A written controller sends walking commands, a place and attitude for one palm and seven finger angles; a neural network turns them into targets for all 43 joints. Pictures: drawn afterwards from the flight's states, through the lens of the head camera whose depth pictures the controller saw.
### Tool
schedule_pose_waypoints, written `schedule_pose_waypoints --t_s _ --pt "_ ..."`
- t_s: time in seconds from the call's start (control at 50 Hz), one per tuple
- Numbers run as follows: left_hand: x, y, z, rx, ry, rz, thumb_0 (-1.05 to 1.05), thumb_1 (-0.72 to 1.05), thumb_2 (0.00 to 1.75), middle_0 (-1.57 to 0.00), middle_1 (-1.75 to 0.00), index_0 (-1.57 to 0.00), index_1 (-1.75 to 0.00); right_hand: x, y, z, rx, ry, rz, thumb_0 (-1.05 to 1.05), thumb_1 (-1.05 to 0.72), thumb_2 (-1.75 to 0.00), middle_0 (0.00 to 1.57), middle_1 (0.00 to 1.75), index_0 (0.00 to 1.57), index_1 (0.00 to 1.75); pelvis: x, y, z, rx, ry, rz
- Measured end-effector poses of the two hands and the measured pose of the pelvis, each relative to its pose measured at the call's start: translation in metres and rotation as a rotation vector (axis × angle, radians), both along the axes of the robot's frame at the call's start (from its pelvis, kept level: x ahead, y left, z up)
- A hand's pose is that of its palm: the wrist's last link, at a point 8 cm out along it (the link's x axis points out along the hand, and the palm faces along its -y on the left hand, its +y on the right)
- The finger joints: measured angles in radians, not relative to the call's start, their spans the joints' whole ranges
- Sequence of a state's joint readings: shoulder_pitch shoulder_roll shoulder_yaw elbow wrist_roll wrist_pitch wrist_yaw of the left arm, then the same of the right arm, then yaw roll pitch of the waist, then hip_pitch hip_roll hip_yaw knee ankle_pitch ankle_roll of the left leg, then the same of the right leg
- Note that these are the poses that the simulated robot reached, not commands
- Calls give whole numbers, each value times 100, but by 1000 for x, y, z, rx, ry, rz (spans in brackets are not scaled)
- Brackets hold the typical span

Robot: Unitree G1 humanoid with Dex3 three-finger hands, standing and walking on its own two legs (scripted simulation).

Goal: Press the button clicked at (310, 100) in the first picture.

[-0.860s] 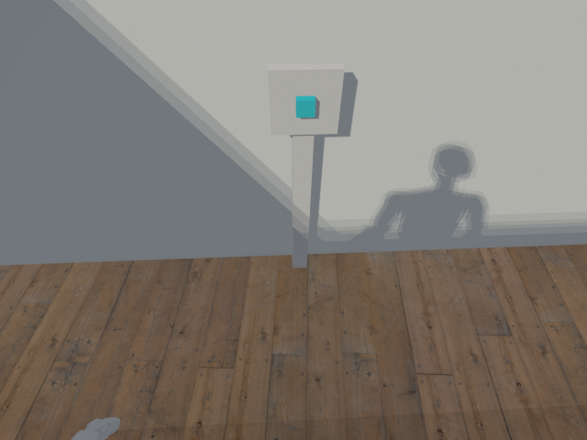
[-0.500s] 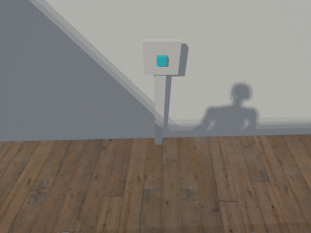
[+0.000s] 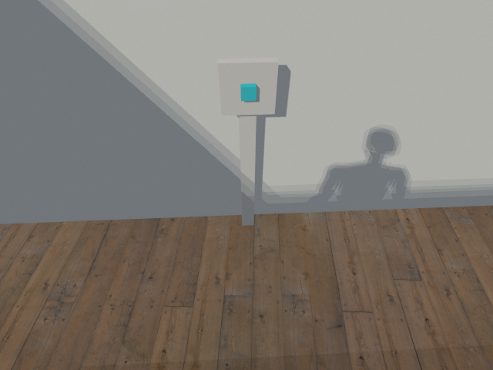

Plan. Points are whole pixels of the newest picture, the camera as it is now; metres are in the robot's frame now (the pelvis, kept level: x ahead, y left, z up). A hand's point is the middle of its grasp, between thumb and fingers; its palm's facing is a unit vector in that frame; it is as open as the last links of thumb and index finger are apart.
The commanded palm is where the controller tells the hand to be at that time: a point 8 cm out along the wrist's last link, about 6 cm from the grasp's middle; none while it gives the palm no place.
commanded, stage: look at it before walking up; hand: left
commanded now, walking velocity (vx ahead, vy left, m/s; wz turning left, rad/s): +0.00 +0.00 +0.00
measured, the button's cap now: (248, 91) +0.89 +0.05 -0.01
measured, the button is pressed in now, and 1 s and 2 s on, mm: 0 0 0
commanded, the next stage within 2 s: walk to a spot facing it in 0.58 s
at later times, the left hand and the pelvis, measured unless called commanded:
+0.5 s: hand out of the picture +0.07 +0.24 -0.16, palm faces -0.03 -0.94 -0.33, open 7.4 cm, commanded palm none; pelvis +0.01 +0.00 +0.00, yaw +0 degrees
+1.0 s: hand out of the picture +0.07 +0.21 -0.18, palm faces -0.11 -0.95 -0.29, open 7.4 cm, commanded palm none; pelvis +0.00 -0.01 -0.01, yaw -8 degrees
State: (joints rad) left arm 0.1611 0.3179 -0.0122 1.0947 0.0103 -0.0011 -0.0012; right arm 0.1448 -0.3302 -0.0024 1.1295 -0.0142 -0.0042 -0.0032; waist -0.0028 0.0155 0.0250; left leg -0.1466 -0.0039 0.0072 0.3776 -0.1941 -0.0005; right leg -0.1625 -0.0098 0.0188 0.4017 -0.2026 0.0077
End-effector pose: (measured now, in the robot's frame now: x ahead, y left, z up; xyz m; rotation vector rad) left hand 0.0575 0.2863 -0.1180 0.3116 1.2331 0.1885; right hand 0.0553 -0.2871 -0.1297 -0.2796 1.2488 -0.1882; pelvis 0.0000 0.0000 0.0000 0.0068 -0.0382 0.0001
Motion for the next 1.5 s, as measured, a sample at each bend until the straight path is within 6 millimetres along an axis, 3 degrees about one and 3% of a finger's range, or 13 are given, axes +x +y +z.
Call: schedule_pose_waypoints --t_s 0.24,0.84,1.0,1.14,1.3,1.4,1.5 --pt "11 -5 0 -9 -23 -13 1 91 90 -20 -30 -20 -30 5 -1 2 -1 -13 2 0 -91 -90 21 30 20 30 1 -2 1 -1 8 -3" --pt "11 -7 -5 -6 24 -4 1 91 90 -20 -30 -20 -30 22 2 2 -5 -49 -21 0 -91 -90 20 30 20 30 9 -3 -1 1 15 -47" --pt "8 -34 -22 -45 67 -65 1 91 90 -20 -30 -20 -30 -10 13 -18 52 -61 -126 0 -91 -90 20 30 20 30 -4 -10 -15 32 9 -137" --pt "3 -70 -26 -40 60 -118 1 91 90 -20 -30 -20 -30 -45 0 -48 112 -43 -228 0 -91 -90 21 30 20 30 -14 -29 -29 29 -3 -213" --pt "-8 -93 -9 -65 90 -158 1 91 90 -20 -30 -20 -30 -73 -13 -21 98 -45 -307 0 -91 -90 20 30 20 30 -28 -37 -5 43 31 -297" --pt "3 -93 -7 -73 77 -208 1 90 90 -20 -30 -21 -30 -92 -20 -11 51 -62 -364 0 -91 -90 20 30 20 30 -32 -31 -2 35 43 -350" --pt "22 -84 -9 -79 40 -265 1 90 90 -20 -30 -21 -30 -108 -13 -4 12 -79 -410 0 -91 -90 20 30 19 30 -36 -17 -3 23 45 -402"
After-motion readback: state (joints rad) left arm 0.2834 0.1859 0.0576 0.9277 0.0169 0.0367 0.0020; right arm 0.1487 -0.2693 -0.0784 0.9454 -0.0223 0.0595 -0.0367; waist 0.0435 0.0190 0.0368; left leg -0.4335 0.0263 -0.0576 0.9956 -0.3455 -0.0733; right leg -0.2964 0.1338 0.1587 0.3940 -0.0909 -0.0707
